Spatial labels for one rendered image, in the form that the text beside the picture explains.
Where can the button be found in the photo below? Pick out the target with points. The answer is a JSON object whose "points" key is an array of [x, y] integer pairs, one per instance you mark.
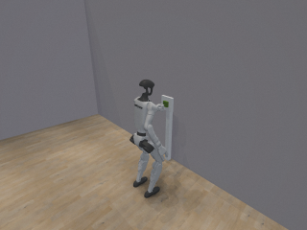
{"points": [[166, 104]]}

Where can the robot torso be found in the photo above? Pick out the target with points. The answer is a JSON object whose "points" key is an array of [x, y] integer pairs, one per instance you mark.
{"points": [[139, 117]]}

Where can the panel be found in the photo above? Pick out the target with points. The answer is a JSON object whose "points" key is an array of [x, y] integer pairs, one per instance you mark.
{"points": [[169, 124]]}

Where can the right robot thigh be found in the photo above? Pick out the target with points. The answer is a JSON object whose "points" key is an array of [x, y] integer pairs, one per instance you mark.
{"points": [[150, 148]]}

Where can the right robot hand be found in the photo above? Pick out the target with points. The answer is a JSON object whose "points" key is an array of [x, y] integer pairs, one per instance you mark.
{"points": [[161, 152]]}

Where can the right robot upper arm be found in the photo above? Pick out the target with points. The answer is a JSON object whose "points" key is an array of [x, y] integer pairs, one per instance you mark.
{"points": [[152, 108]]}

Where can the left robot hand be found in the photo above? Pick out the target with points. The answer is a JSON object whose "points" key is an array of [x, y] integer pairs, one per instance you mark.
{"points": [[160, 107]]}

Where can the robot right forearm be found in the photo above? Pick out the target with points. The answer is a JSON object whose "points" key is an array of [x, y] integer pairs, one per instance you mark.
{"points": [[153, 137]]}

